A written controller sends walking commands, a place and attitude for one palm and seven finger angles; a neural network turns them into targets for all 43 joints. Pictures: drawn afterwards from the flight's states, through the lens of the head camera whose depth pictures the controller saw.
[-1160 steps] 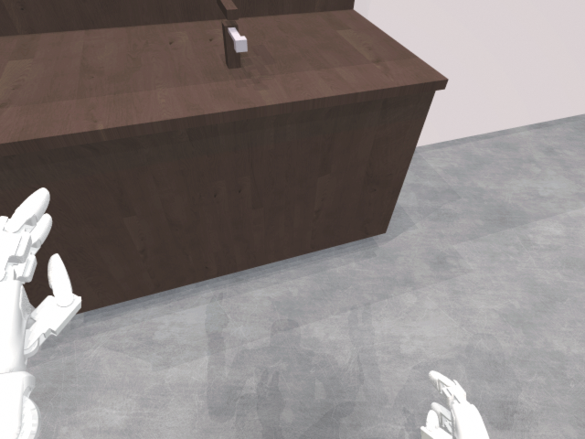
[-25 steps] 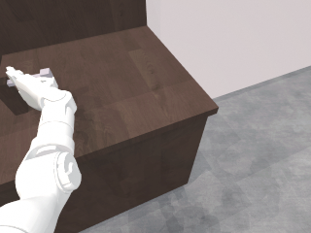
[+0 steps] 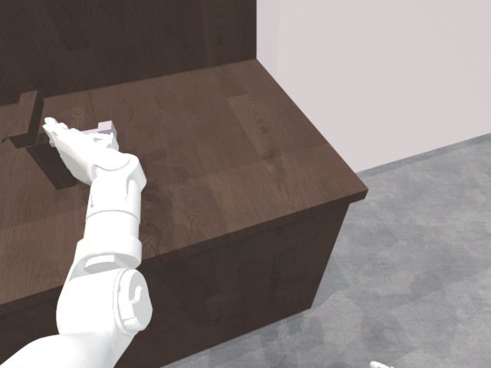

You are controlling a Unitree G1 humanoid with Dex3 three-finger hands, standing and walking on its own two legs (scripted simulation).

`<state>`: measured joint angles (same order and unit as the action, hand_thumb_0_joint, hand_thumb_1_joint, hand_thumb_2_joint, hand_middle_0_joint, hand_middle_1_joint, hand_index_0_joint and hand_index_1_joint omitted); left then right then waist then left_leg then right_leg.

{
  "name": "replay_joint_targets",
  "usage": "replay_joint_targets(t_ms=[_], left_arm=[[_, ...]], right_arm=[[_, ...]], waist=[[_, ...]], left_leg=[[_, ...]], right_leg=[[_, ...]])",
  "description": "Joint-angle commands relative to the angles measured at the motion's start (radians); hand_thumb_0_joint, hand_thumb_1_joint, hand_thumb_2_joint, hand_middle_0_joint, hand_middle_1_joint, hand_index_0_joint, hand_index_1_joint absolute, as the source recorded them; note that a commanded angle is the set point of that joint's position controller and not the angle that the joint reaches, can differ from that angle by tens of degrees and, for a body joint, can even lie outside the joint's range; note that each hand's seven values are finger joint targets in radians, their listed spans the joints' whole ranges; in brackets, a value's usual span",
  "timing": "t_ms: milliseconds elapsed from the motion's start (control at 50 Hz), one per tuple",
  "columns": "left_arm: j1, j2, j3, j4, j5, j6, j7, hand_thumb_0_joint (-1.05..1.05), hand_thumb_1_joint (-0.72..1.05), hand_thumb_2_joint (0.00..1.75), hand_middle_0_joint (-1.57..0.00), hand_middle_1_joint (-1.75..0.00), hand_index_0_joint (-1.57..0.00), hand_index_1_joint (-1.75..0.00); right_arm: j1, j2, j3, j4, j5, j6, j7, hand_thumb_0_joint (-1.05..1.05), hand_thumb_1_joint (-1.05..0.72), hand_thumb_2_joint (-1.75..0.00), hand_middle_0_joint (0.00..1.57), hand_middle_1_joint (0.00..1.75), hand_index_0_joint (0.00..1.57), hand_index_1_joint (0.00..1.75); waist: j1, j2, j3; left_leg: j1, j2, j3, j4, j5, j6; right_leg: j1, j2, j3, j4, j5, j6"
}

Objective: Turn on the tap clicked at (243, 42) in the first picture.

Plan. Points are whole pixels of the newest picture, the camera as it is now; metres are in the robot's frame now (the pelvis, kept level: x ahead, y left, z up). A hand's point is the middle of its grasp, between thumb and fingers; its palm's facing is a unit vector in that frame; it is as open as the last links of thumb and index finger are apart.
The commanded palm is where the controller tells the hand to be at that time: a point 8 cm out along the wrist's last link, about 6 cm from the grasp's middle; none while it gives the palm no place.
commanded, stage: lift the hand up off the lever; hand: left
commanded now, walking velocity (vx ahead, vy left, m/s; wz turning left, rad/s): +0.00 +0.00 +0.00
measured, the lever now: (107, 131) +0.50 +0.28 +0.14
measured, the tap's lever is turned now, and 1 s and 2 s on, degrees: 86 86 86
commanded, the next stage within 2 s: draw the hand back beside the body in 1.16 s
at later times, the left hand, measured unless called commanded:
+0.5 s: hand (109, 135) +0.42 +0.23 +0.19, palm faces +0.83 -0.55 -0.09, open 7.8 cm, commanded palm +0.37 +0.25 +0.19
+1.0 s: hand (111, 126) +0.42 +0.22 +0.21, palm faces +0.82 -0.56 -0.09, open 7.8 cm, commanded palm +0.37 +0.24 +0.21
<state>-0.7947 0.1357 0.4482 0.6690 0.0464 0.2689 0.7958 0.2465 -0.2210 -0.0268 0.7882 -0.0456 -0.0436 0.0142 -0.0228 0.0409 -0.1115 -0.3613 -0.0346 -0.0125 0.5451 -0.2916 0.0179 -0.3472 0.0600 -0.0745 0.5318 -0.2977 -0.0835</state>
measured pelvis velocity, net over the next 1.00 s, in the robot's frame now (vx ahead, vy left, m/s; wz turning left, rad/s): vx -0.02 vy -0.02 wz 0.00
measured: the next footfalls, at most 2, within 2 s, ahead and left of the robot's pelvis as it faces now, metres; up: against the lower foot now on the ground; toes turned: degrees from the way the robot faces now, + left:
none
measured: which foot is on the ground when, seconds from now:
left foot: down 0.00-1.00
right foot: down 0.00-1.00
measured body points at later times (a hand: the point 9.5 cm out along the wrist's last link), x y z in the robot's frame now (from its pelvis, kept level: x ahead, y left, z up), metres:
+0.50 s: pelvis -0.02 -0.01 +0.00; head -0.02 -0.03 +0.45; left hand +0.38 +0.25 +0.20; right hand +0.08 -0.26 -0.13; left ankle -0.01 +0.11 -0.73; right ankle -0.02 -0.06 -0.73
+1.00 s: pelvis -0.02 -0.02 +0.00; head -0.03 -0.05 +0.45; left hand +0.37 +0.24 +0.21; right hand +0.10 -0.26 -0.13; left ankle -0.01 +0.11 -0.73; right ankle -0.02 -0.06 -0.73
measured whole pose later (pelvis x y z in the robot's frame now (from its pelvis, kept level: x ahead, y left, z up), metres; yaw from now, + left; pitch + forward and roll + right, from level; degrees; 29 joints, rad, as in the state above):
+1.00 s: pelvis -0.02 -0.02 +0.00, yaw +0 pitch +4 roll +1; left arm -0.90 0.18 0.44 0.71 0.03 0.37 0.80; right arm 0.21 -0.24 -0.01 0.83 -0.02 -0.07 -0.02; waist -0.02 0.05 -0.10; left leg -0.33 -0.02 -0.02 0.48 -0.22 0.00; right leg -0.32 0.08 -0.09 0.47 -0.24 -0.10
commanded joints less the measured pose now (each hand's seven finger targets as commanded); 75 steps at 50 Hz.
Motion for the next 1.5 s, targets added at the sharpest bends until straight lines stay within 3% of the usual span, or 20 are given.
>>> replay_joint_targets(t_ms=[0,120,200,360,420,480,540,580,660,760,840,980,1160,1240,1260,1280,1380,1440,1460,1480], left_arm=[[-0.501,0.185,-0.078,-0.225,0.051,-0.035,0.008,0.00,0.90,0.90,-0.15,-0.15,-0.15,-0.15],[-0.596,0.180,-0.097,-0.203,0.042,-0.019,0.007,0.00,0.90,0.90,-0.15,-0.15,-0.15,-0.15],[-0.566,0.237,-0.044,-0.207,0.046,-0.029,0.020,0.00,0.90,0.90,-0.15,-0.15,-0.15,-0.15],[-0.574,0.246,-0.051,-0.176,0.044,-0.007,0.013,0.00,0.90,0.90,-0.15,-0.15,-0.15,-0.15],[-0.595,0.245,-0.059,-0.227,0.044,-0.018,0.013,0.00,0.90,0.90,-0.15,-0.15,-0.15,-0.15],[-0.572,0.288,-0.025,-0.181,0.046,-0.010,0.013,0.00,0.90,0.90,-0.15,-0.15,-0.15,-0.15],[-0.598,0.255,-0.063,-0.176,0.042,0.003,0.009,0.00,0.90,0.90,-0.15,-0.15,-0.15,-0.15],[-0.563,0.315,-0.011,-0.178,0.037,0.006,0.009,0.00,0.90,0.90,-0.15,-0.15,-0.15,-0.15],[-0.593,0.261,-0.065,-0.167,0.040,0.018,0.007,0.00,0.90,0.90,-0.15,-0.15,-0.15,-0.15],[-0.603,0.267,-0.064,-0.210,0.034,0.017,0.007,0.00,0.90,0.90,-0.15,-0.15,-0.15,-0.15],[-0.604,0.253,-0.075,-0.171,0.029,0.032,0.004,0.00,0.90,0.90,-0.15,-0.15,-0.15,-0.15],[-0.607,0.321,-0.014,-0.184,0.036,0.045,0.016,0.00,0.90,0.90,-0.15,-0.15,-0.15,-0.15],[-0.573,0.243,-0.073,-0.222,0.022,0.063,-0.008,0.00,0.90,0.90,-0.15,-0.15,-0.15,-0.15],[-0.633,0.233,-0.093,-0.264,0.030,0.051,-0.003,0.00,0.90,0.90,-0.15,-0.15,-0.15,-0.15],[-0.546,0.190,-0.251,-0.374,0.044,0.039,-0.167,0.00,0.90,0.90,-0.15,-0.15,-0.15,-0.15],[-0.497,0.265,-0.178,-0.435,0.025,0.022,-0.244,0.00,0.90,0.90,-0.15,-0.16,-0.15,-0.16],[-0.054,0.280,-0.151,-0.540,-0.096,-0.014,-0.523,0.00,0.90,0.90,-0.16,-0.17,-0.16,-0.17],[0.130,0.338,-0.033,-0.684,-0.178,0.033,-0.540,0.00,0.90,0.90,-0.16,-0.18,-0.16,-0.18],[0.241,0.518,-0.024,-0.661,-0.154,-0.079,-0.589,0.00,0.90,0.90,-0.16,-0.18,-0.16,-0.18],[0.294,0.562,0.032,-0.665,-0.155,-0.142,-0.614,0.00,0.90,0.90,-0.16,-0.19,-0.16,-0.19]], right_arm=[[-0.035,-0.125,-0.041,-0.094,0.008,-0.035,-0.008,0.00,-0.90,-0.90,0.20,0.30,0.20,0.30],[-0.050,-0.122,-0.033,-0.085,0.009,-0.045,-0.019,0.00,-0.90,-0.90,0.20,0.30,0.20,0.30],[-0.046,-0.121,-0.034,-0.087,0.007,-0.044,-0.020,0.00,-0.90,-0.90,0.20,0.30,0.20,0.30],[-0.053,-0.127,-0.030,-0.088,0.015,-0.050,-0.025,0.00,-0.90,-0.90,0.20,0.30,0.20,0.30],[-0.065,-0.123,-0.032,-0.091,0.016,-0.058,-0.026,0.00,-0.90,-0.90,0.20,0.30,0.20,0.30],[-0.065,-0.128,-0.030,-0.081,0.016,-0.057,-0.030,0.00,-0.90,-0.90,0.20,0.30,0.20,0.30],[-0.075,-0.124,-0.025,-0.084,0.019,-0.062,-0.031,0.00,-0.90,-0.90,0.20,0.30,0.20,0.30],[-0.074,-0.129,-0.028,-0.085,0.020,-0.059,-0.036,0.00,-0.90,-0.90,0.20,0.30,0.20,0.30],[-0.081,-0.123,-0.023,-0.083,0.023,-0.065,-0.033,0.00,-0.90,-0.90,0.20,0.30,0.20,0.30],[-0.092,-0.122,-0.025,-0.087,0.026,-0.068,-0.035,0.00,-0.90,-0.90,0.20,0.30,0.20,0.30],[-0.101,-0.122,-0.020,-0.082,0.028,-0.067,-0.038,0.00,-0.90,-0.90,0.20,0.30,0.20,0.30],[-0.103,-0.125,-0.021,-0.080,0.026,-0.054,-0.040,0.00,-0.90,-0.90,0.20,0.30,0.20,0.30],[-0.112,-0.123,-0.018,-0.092,0.037,-0.054,-0.042,0.00,-0.90,-0.90,0.20,0.30,0.20,0.30],[-0.123,-0.118,-0.020,-0.087,0.033,-0.061,-0.041,0.00,-0.90,-0.90,0.20,0.30,0.20,0.30],[-0.095,-0.150,-0.029,-0.099,0.037,-0.035,-0.060,0.00,-0.90,-0.90,0.20,0.30,0.20,0.30],[-0.090,-0.147,-0.039,-0.132,0.048,-0.025,-0.076,0.00,-0.90,-0.90,0.20,0.30,0.20,0.30],[-0.114,-0.126,-0.006,-0.197,0.082,0.012,-0.112,0.00,-0.90,-0.90,0.20,0.30,0.20,0.30],[-0.190,-0.105,0.017,-0.249,0.104,0.015,-0.121,0.00,-0.90,-0.90,0.20,0.30,0.20,0.30],[-0.168,-0.136,0.016,-0.236,0.079,0.003,-0.090,0.00,-0.90,-0.90,0.20,0.30,0.20,0.30],[-0.181,-0.131,0.012,-0.241,0.081,0.001,-0.079,0.00,-0.90,-0.90,0.20,0.30,0.20,0.30]], waist=[[-0.010,-0.023,-0.281],[-0.021,-0.026,-0.273],[0.003,-0.027,-0.337],[-0.012,-0.078,-0.268],[-0.001,-0.025,-0.302],[0.000,-0.051,-0.270],[-0.009,-0.053,-0.254],[0.011,-0.058,-0.280],[-0.007,-0.058,-0.243],[0.001,-0.057,-0.281],[-0.002,-0.065,-0.233],[0.023,-0.066,-0.293],[0.004,-0.101,-0.239],[0.003,-0.030,-0.262],[-0.028,-0.066,-0.294],[0.000,-0.016,-0.357],[0.071,-0.091,-0.290],[0.130,-0.120,-0.213],[0.079,-0.133,-0.112],[0.109,-0.058,-0.112]], left_leg=[[0.123,0.038,-0.008,-0.030,0.418,-0.021],[0.101,0.027,-0.009,-0.047,0.319,-0.015],[0.101,0.024,-0.004,-0.041,0.348,-0.015],[0.055,0.025,0.002,-0.065,0.253,0.003],[0.080,0.021,0.005,-0.066,0.261,0.004],[0.049,0.019,0.002,-0.072,0.217,0.008],[0.042,0.017,0.009,-0.078,0.191,0.010],[0.032,0.015,0.004,-0.084,0.186,0.011],[0.035,0.016,0.011,-0.088,0.165,0.011],[0.047,0.013,0.012,-0.091,0.172,0.012],[0.041,0.014,0.011,-0.101,0.151,0.012],[0.050,0.014,0.008,-0.099,0.206,0.010],[0.082,0.018,0.016,-0.109,0.222,0.011],[0.114,0.018,0.017,-0.100,0.244,0.009],[0.179,0.012,0.021,-0.096,0.311,0.017],[0.224,0.011,0.024,-0.093,0.368,0.025],[0.249,0.023,0.020,-0.147,0.428,0.026],[0.224,0.033,0.032,-0.175,0.368,0.020],[0.216,0.045,0.040,-0.198,0.315,0.023],[0.202,0.038,0.035,-0.202,0.311,0.020]], right_leg=[[0.147,-0.055,0.033,-0.041,0.382,0.055],[0.139,-0.058,0.043,-0.066,0.310,0.058],[0.188,-0.064,0.049,-0.057,0.364,0.062],[0.188,-0.075,0.062,-0.092,0.317,0.077],[0.199,-0.074,0.068,-0.095,0.318,0.072],[0.198,-0.080,0.071,-0.108,0.284,0.079],[0.194,-0.087,0.084,-0.126,0.267,0.084],[0.229,-0.092,0.086,-0.126,0.278,0.088],[0.199,-0.092,0.092,-0.143,0.242,0.089],[0.223,-0.097,0.101,-0.145,0.267,0.092],[0.198,-0.096,0.099,-0.158,0.216,0.092],[0.255,-0.102,0.095,-0.135,0.330,0.094],[0.226,-0.095,0.085,-0.146,0.334,0.095],[0.208,-0.086,0.081,-0.138,0.317,0.080],[0.247,-0.072,0.093,-0.097,0.440,0.070],[0.290,-0.074,0.092,-0.093,0.510,0.064],[0.410,-0.069,0.094,-0.112,0.673,0.075],[0.437,-0.076,0.106,-0.144,0.630,0.091],[0.415,-0.097,0.125,-0.165,0.665,0.116],[0.436,-0.091,0.121,-0.160,0.609,0.101]])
